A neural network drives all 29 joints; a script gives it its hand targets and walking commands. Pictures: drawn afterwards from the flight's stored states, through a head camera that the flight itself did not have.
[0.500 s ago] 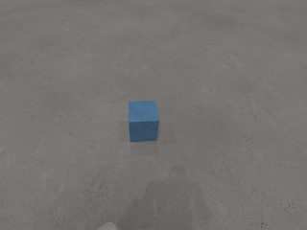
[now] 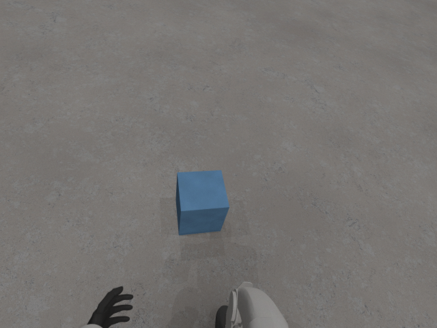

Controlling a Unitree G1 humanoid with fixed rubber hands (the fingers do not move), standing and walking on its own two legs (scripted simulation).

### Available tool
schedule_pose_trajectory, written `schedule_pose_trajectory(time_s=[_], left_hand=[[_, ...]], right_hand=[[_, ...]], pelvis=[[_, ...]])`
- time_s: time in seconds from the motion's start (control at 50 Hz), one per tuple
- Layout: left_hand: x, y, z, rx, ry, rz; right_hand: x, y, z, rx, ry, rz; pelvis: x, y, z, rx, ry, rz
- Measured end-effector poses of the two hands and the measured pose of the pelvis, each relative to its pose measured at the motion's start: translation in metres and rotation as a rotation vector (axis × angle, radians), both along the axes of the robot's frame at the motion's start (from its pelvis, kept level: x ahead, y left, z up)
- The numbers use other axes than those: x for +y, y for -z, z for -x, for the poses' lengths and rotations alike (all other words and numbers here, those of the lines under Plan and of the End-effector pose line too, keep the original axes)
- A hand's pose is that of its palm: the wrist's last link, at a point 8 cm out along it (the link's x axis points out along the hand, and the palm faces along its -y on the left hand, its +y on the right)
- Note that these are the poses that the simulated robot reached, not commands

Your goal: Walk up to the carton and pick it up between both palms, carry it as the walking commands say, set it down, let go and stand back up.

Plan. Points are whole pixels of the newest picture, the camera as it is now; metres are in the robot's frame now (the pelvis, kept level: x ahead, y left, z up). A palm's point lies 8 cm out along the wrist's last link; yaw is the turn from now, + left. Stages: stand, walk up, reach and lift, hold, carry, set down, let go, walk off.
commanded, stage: walk up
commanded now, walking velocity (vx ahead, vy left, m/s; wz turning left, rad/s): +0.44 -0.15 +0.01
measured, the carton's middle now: (199, 203) +0.72 -0.06 -0.66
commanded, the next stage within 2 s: none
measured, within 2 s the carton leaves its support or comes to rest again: neither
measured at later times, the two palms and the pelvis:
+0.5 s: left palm (89, 311) +0.19 +0.22 -0.15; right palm (284, 216) +0.39 -0.22 -0.13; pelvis +0.25 -0.01 -0.01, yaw +0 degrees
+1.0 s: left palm (98, 263) +0.28 +0.22 -0.16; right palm (321, 270) +0.26 -0.29 -0.15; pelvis +0.22 -0.02 -0.02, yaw -2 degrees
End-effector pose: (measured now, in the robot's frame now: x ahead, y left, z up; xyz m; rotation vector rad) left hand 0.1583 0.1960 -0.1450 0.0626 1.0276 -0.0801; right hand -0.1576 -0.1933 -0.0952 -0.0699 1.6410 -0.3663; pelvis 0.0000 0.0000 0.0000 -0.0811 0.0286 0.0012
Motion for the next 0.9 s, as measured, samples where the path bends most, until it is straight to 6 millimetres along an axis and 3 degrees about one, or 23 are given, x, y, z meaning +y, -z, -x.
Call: schedule_pose_trajectory(time_s=[0.12,0.18,0.22,0.3,0.38,0.44,0.5,0.56,0.6,0.68,0.74,0.82,0.9], left_hand=[[-0.021,0.022,-0.076,0.023,0.007,-0.007],[-0.013,0.033,-0.092,0.056,-0.052,-0.062],[0.002,0.034,-0.079,0.126,-0.094,-0.116],[0.026,0.02,-0.039,0.279,-0.179,-0.196],[0.03,0.004,-0.02,0.384,-0.202,-0.226],[0.027,0.001,-0.022,0.43,-0.215,-0.215],[0.024,0.005,-0.033,0.46,-0.225,-0.182],[0.028,0.018,-0.048,0.486,-0.229,-0.151],[0.036,0.027,-0.066,0.49,-0.207,-0.149],[0.047,0.025,-0.116,0.423,-0.159,-0.154],[0.053,0.022,-0.142,0.381,-0.129,-0.171],[0.054,0.021,-0.162,0.311,-0.123,-0.184],[0.044,0.019,-0.164,0.25,-0.119,-0.196]], right_hand=[[-0.016,0.01,-0.064,0.068,0.017,0.027],[-0.037,0.022,-0.112,0.08,-0.008,0.025],[-0.053,0.033,-0.165,0.013,-0.049,0.028],[-0.075,0.044,-0.305,-0.228,-0.195,0.02],[-0.066,0.041,-0.435,-0.455,-0.283,-0.007],[-0.045,0.034,-0.504,-0.565,-0.324,-0.036],[-0.027,0.033,-0.545,-0.596,-0.338,-0.038],[-0.015,0.041,-0.559,-0.576,-0.34,-0.015],[-0.016,0.041,-0.553,-0.544,-0.326,0.013],[-0.028,0.035,-0.509,-0.421,-0.267,0.055],[-0.033,0.033,-0.477,-0.346,-0.232,0.064],[-0.049,0.03,-0.442,-0.29,-0.205,0.087],[-0.068,0.036,-0.423,-0.274,-0.204,0.098]], pelvis=[[-0.014,0.018,-0.077,0.008,0.001,0.005],[-0.025,0.028,-0.122,0.006,0.002,-0.009],[-0.028,0.027,-0.141,-0.006,0.006,-0.008],[-0.029,0.016,-0.177,-0.025,0.011,-0.025],[-0.022,0.009,-0.21,-0.026,0.008,-0.037],[-0.016,0.007,-0.232,-0.023,0.002,-0.041],[-0.006,0.008,-0.254,-0.027,0.0,-0.046],[0.008,0.017,-0.277,-0.03,0.002,-0.034],[0.011,0.02,-0.283,-0.032,0.007,-0.041],[0.016,0.011,-0.286,-0.031,0.02,-0.025],[0.017,0.008,-0.283,-0.025,0.023,-0.016],[0.011,0.008,-0.27,-0.025,0.023,-0.004],[0.002,0.013,-0.248,-0.024,0.022,-0.011]])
